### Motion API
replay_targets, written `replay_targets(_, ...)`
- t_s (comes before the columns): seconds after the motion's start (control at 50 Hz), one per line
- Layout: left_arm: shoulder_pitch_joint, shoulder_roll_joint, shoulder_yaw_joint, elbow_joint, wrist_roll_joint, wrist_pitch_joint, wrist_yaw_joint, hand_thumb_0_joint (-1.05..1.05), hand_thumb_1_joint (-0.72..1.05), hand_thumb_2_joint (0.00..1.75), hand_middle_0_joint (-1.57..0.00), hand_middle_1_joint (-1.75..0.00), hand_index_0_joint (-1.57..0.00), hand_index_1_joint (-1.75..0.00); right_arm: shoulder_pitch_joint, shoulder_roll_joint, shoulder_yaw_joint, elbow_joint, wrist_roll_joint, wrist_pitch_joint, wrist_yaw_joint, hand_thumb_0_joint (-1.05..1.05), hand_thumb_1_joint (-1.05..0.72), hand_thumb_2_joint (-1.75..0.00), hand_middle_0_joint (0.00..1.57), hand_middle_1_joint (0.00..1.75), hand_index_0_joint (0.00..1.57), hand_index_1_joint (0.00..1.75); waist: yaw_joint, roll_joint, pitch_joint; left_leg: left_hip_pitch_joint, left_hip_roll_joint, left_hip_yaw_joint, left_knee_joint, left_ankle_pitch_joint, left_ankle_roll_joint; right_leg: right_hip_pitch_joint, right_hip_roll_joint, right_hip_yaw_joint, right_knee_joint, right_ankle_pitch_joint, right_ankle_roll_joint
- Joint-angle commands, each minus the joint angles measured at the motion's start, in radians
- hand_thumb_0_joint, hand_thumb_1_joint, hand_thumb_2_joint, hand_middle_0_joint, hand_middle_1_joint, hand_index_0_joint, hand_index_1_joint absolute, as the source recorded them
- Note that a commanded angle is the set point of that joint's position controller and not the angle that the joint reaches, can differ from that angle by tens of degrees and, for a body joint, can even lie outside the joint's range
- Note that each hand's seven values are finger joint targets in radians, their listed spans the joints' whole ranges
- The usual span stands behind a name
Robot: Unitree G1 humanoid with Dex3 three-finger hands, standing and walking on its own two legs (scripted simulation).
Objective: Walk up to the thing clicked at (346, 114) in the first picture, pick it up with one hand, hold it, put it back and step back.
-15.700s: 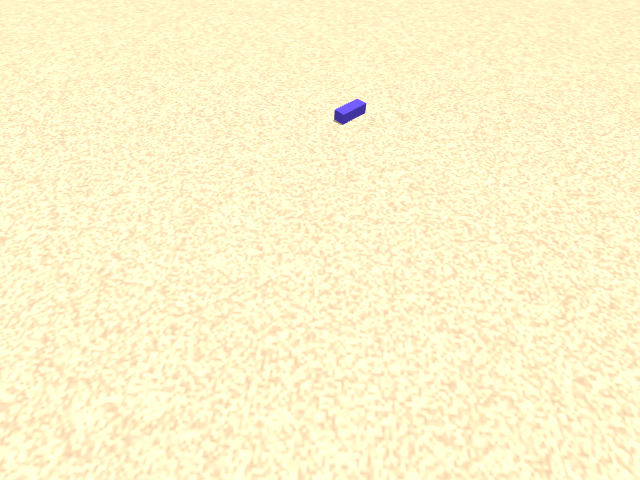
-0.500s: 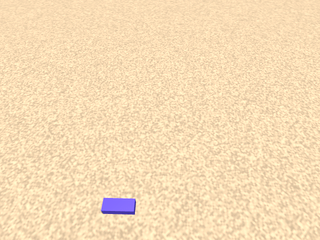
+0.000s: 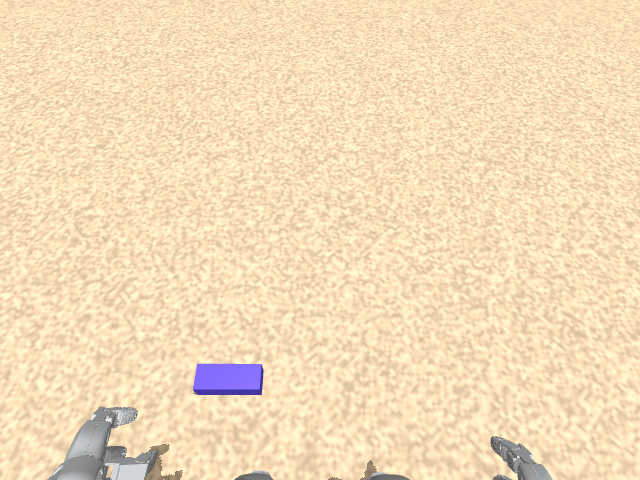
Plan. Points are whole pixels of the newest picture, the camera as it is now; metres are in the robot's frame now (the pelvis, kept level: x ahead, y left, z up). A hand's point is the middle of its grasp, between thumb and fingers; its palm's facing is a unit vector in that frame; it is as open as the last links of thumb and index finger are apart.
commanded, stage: rise first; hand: left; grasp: from above
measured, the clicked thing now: (229, 379) +0.43 +0.25 -0.72
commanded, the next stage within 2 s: none
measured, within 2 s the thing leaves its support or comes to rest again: neither
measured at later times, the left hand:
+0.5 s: hand (139, 479) +0.15 +0.27 -0.21, palm faces -0.17 -0.86 -0.47, open 14.2 cm
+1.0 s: hand (150, 469) +0.17 +0.29 -0.32, palm faces -0.39 -0.65 -0.65, open 14.2 cm
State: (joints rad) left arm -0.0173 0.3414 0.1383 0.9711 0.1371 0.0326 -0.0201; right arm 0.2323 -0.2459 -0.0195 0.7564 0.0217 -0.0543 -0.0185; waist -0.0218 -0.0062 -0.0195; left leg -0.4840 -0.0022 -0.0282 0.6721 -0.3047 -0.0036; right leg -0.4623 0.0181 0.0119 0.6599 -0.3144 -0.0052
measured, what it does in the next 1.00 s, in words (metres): lowers itself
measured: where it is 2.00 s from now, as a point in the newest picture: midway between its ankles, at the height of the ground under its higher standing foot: outside the picture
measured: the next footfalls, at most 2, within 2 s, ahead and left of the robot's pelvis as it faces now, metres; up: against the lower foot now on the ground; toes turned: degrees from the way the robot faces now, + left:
none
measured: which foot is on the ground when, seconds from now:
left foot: down 0.00-1.00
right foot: down 0.00-1.00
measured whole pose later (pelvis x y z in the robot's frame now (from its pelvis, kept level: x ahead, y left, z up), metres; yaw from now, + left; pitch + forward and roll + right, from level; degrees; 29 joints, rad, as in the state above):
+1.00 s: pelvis -0.03 +0.00 -0.18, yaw +0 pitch +28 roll -2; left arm 0.06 0.45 0.12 0.56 0.51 0.00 0.04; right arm 0.11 -0.28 -0.04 0.57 0.00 -0.21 0.02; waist -0.02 0.00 -0.18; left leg -1.48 -0.02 -0.05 1.63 -0.65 0.00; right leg -1.44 0.02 -0.02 1.61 -0.66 0.00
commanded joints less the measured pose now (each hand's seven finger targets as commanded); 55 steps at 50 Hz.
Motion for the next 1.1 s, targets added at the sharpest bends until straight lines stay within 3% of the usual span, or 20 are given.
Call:
replay_targets(0.0,0.013,0.154,0.022,-0.144,0.023,0.069,0.037,0.00,-0.47,0.99,-0.06,-1.07,-0.07,-1.06,-0.061,-0.174,-0.055,-0.194,0.007,-0.048,-0.004,0.00,-0.90,-0.90,0.20,0.30,0.20,0.30,0.023,0.020,-0.127,-0.039,-0.013,0.015,-0.031,0.002,0.008,-0.028,0.009,-0.032,-0.033,-0.010,-0.020)
replay_targets(0.06,0.018,0.150,0.028,-0.236,0.031,0.083,0.042,0.00,-0.57,0.99,-0.07,-1.07,-0.07,-1.07,-0.035,-0.169,-0.061,-0.224,0.006,-0.068,-0.005,0.00,-0.90,-0.90,0.20,0.30,0.20,0.30,0.006,-0.005,-0.170,-0.084,-0.008,0.011,0.039,-0.020,0.012,-0.102,0.012,-0.034,0.037,-0.036,-0.016)
replay_targets(0.12,0.080,0.164,0.051,-0.357,0.051,0.071,0.045,0.00,-0.57,0.98,-0.08,-1.07,-0.08,-1.07,-0.006,-0.161,-0.069,-0.248,0.001,-0.089,-0.008,0.00,-0.91,-0.90,0.20,0.30,0.20,0.30,0.007,0.022,-0.271,-0.089,-0.004,0.013,0.128,0.083,0.013,-0.125,0.008,-0.033,0.134,0.057,-0.015)
replay_targets(0.18,0.107,0.164,0.046,-0.430,0.084,0.057,0.051,0.00,-0.58,1.00,-0.07,-1.05,-0.07,-1.06,-0.020,-0.153,-0.071,-0.261,-0.007,-0.105,-0.013,0.00,-0.91,-0.90,0.20,0.30,0.20,0.30,0.005,0.072,-0.274,-0.121,0.007,0.004,0.187,0.106,0.003,-0.221,0.007,-0.033,0.217,0.053,-0.019)
replay_targets(0.22,0.159,0.184,0.069,-0.479,0.110,0.064,0.060,0.00,-0.59,1.00,-0.08,-1.06,-0.07,-1.07,-0.012,-0.149,-0.071,-0.278,-0.008,-0.109,-0.018,0.00,-0.92,-0.91,0.20,0.30,0.20,0.30,0.004,0.069,-0.305,-0.142,0.004,0.007,0.221,0.104,0.007,-0.234,0.004,-0.027,0.236,0.060,-0.018)
replay_targets(0.24,0.196,0.174,0.066,-0.507,0.118,0.070,0.061,0.00,-0.61,1.00,-0.08,-1.06,-0.07,-1.07,-0.008,-0.146,-0.069,-0.281,-0.009,-0.111,-0.017,0.00,-0.92,-0.91,0.20,0.30,0.20,0.30,0.014,0.084,-0.325,-0.142,0.004,0.006,0.232,0.118,0.006,-0.232,0.003,-0.028,0.250,0.067,-0.020)
replay_targets(0.28,0.228,0.143,0.038,-0.567,0.115,0.088,0.056,0.00,-0.60,0.99,-0.08,-1.06,-0.08,-1.07,-0.009,-0.149,-0.069,-0.292,-0.011,-0.115,-0.017,0.00,-0.94,-0.91,0.20,0.30,0.20,0.30,0.005,0.106,-0.335,-0.129,0.014,-0.007,0.242,0.143,0.002,-0.270,0.007,-0.031,0.274,0.067,-0.022)
replay_targets(0.3,0.231,0.159,0.056,-0.580,0.117,0.097,0.058,0.00,-0.60,0.98,-0.09,-1.07,-0.09,-1.07,-0.010,-0.156,-0.074,-0.296,-0.009,-0.116,-0.017,0.00,-0.94,-0.91,0.20,0.30,0.20,0.30,0.003,0.111,-0.338,-0.127,0.019,-0.016,0.254,0.164,0.001,-0.294,0.008,-0.034,0.288,0.068,-0.021)
replay_targets(0.34,0.267,0.147,0.045,-0.604,0.119,0.114,0.059,0.00,-0.59,0.97,-0.09,-1.06,-0.09,-1.06,-0.009,-0.152,-0.072,-0.306,-0.009,-0.120,-0.018,0.00,-0.95,-0.91,0.20,0.30,0.20,0.30,-0.009,0.086,-0.353,-0.149,0.019,-0.018,0.290,0.191,0.007,-0.301,0.010,-0.038,0.305,0.088,-0.019)
replay_targets(0.5,0.354,0.126,0.028,-0.681,0.143,0.150,0.058,0.00,-0.55,0.93,-0.08,-1.07,-0.10,-1.05,-0.019,-0.145,-0.068,-0.344,-0.011,-0.133,-0.006,0.00,-0.93,-0.91,0.20,0.30,0.20,0.30,-0.004,0.078,-0.387,-0.246,0.017,-0.024,0.400,0.240,0.011,-0.386,0.013,-0.049,0.409,0.105,-0.020)
replay_targets(0.54,0.366,0.149,0.047,-0.707,0.152,0.149,0.061,0.00,-0.56,0.94,-0.09,-1.06,-0.09,-1.04,-0.027,-0.143,-0.069,-0.357,-0.011,-0.134,-0.001,0.00,-0.93,-0.91,0.20,0.30,0.20,0.30,0.004,0.077,-0.390,-0.290,0.007,-0.020,0.423,0.197,0.014,-0.396,0.013,-0.045,0.425,0.094,-0.022)
replay_targets(0.58,0.389,0.147,0.046,-0.727,0.160,0.148,0.060,0.00,-0.55,0.94,-0.08,-1.06,-0.09,-1.04,-0.026,-0.145,-0.070,-0.360,-0.011,-0.137,0.004,0.00,-0.92,-0.90,0.20,0.30,0.20,0.30,0.009,0.097,-0.401,-0.302,0.008,-0.021,0.442,0.200,0.011,-0.426,0.014,-0.048,0.459,0.084,-0.024)
replay_targets(0.66,0.423,0.149,0.052,-0.766,0.181,0.146,0.064,0.00,-0.56,0.93,-0.09,-1.07,-0.11,-1.05,-0.045,-0.140,-0.071,-0.377,-0.005,-0.140,0.011,0.00,-0.94,-0.91,0.20,0.30,0.20,0.30,0.017,0.084,-0.420,-0.365,-0.001,-0.026,0.472,0.112,0.015,-0.465,0.016,-0.048,0.491,0.040,-0.025)
replay_targets(0.72,0.360,0.170,0.047,-0.800,0.192,0.140,0.064,0.00,-0.59,0.93,-0.10,-1.07,-0.11,-1.06,-0.053,-0.149,-0.072,-0.375,-0.002,-0.144,0.014,0.00,-0.97,-0.92,0.20,0.30,0.20,0.30,-0.003,0.082,-0.425,-0.411,-0.001,-0.022,0.513,0.086,0.017,-0.512,0.016,-0.043,0.522,0.025,-0.025)
replay_targets(0.78,0.215,0.193,0.033,-0.700,0.245,0.098,0.067,0.00,-0.59,0.95,-0.10,-1.05,-0.11,-1.05,-0.074,-0.157,-0.071,-0.347,-0.003,-0.159,0.012,0.00,-0.96,-0.91,0.20,0.30,0.20,0.30,-0.039,0.061,-0.357,-0.540,-0.002,-0.027,0.577,-0.048,0.020,-0.635,0.013,-0.040,0.582,-0.071,-0.024)
replay_targets(0.82,0.109,0.255,0.074,-0.620,0.289,0.045,0.074,0.00,-0.61,0.97,-0.10,-1.04,-0.10,-1.04,-0.085,-0.169,-0.075,-0.325,-0.009,-0.171,0.012,0.00,-0.96,-0.91,0.20,0.30,0.20,0.30,-0.034,0.069,-0.343,-0.624,-0.001,-0.034,0.623,-0.144,0.019,-0.735,0.009,-0.035,0.645,-0.155,-0.025)
replay_targets(0.86,0.069,0.270,0.076,-0.568,0.331,-0.011,0.080,0.00,-0.59,0.97,-0.10,-1.02,-0.10,-1.02,-0.091,-0.179,-0.079,-0.314,-0.013,-0.182,0.015,0.00,-0.95,-0.91,0.20,0.30,0.20,0.30,-0.023,0.080,-0.380,-0.676,-0.006,-0.031,0.662,-0.213,0.016,-0.789,0.007,-0.032,0.698,-0.206,-0.023)
replay_targets(0.92,-0.018,0.256,0.013,-0.581,0.391,-0.093,0.085,0.00,-0.57,0.96,-0.11,-1.05,-0.12,-1.04,-0.088,-0.183,-0.084,-0.288,-0.015,-0.197,0.022,0.00,-0.95,-0.91,0.20,0.30,0.20,0.30,-0.026,0.119,-0.503,-0.698,-0.012,-0.017,0.747,-0.190,0.014,-0.843,0.010,-0.025,0.774,-0.176,-0.023)
replay_targets(1.0,-0.115,0.371,0.074,-0.464,0.475,-0.178,0.121,0.00,-0.58,0.98,-0.14,-1.02,-0.13,-1.02,-0.089,-0.209,-0.084,-0.233,-0.017,-0.196,0.033,0.00,-0.96,-0.92,0.20,0.30,0.20,0.30,0.000,0.124,-0.588,-0.793,-0.013,-0.021,0.867,-0.125,0.011,-0.959,0.014,-0.036,0.902,-0.137,-0.028)
replay_targets(1.08,-0.232,0.446,0.104,-0.339,0.578,-0.202,0.162,0.00,-0.57,0.99,-0.12,-1.02,-0.11,-1.03,-0.072,-0.220,-0.089,-0.194,-0.013,-0.168,0.041,0.00,-0.94,-0.91,0.20,0.30,0.20,0.30,0.016,0.105,-0.658,-0.892,-0.020,0.005,0.983,-0.087,0.022,-1.004,0.018,-0.039,0.966,-0.104,-0.025)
